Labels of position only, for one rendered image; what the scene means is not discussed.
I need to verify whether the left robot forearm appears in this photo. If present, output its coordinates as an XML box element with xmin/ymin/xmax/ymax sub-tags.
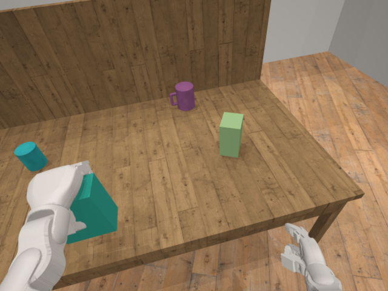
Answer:
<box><xmin>0</xmin><ymin>204</ymin><xmax>70</xmax><ymax>291</ymax></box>

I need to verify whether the sponge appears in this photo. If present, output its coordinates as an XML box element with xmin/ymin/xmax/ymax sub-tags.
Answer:
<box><xmin>66</xmin><ymin>173</ymin><xmax>118</xmax><ymax>244</ymax></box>

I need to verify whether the robot right hand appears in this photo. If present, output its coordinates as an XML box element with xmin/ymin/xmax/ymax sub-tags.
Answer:
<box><xmin>281</xmin><ymin>223</ymin><xmax>326</xmax><ymax>275</ymax></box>

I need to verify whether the robot left hand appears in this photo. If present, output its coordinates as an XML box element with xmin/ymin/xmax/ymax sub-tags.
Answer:
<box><xmin>27</xmin><ymin>160</ymin><xmax>93</xmax><ymax>236</ymax></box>

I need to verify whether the right robot forearm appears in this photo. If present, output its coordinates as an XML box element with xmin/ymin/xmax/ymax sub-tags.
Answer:
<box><xmin>304</xmin><ymin>263</ymin><xmax>342</xmax><ymax>291</ymax></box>

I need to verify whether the table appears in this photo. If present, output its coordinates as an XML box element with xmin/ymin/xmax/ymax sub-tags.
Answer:
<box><xmin>0</xmin><ymin>0</ymin><xmax>365</xmax><ymax>290</ymax></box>

